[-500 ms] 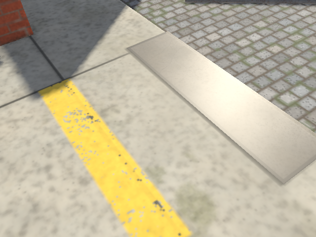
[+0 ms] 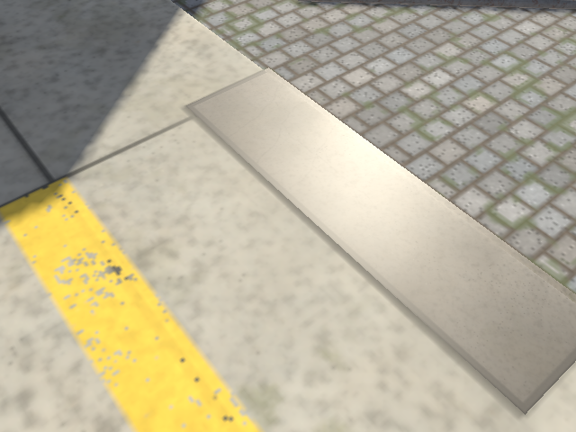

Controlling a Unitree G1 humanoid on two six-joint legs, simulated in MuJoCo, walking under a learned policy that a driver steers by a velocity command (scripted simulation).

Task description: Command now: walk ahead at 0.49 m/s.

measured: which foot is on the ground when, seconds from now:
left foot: down 0.00-0.36, up 0.38-0.90, down 0.92-1.00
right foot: up 0.00-0.32, down 0.34-0.92, up 0.94-1.00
